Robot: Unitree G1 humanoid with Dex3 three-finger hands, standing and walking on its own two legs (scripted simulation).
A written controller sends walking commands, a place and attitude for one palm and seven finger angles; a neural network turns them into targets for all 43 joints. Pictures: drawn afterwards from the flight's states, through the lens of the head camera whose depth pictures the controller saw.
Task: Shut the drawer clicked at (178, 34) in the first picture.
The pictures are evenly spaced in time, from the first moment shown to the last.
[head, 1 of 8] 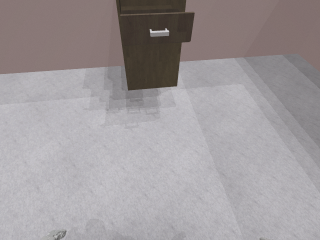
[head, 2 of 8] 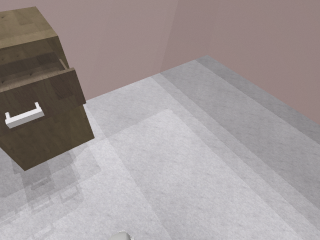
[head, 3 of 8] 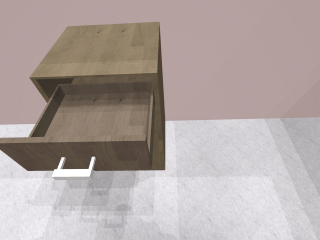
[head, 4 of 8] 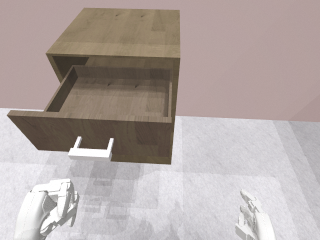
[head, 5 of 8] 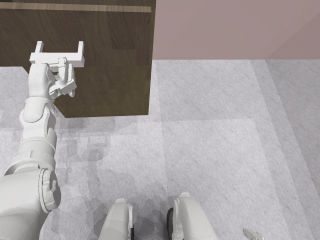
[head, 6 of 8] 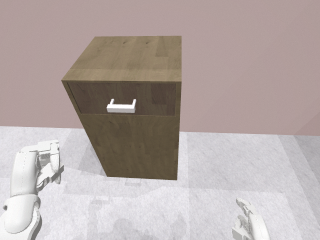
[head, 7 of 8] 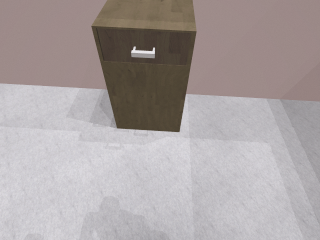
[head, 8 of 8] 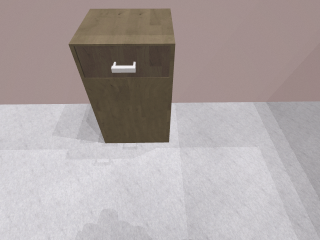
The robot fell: no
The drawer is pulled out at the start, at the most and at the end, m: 0.30 0.30 0.00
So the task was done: yes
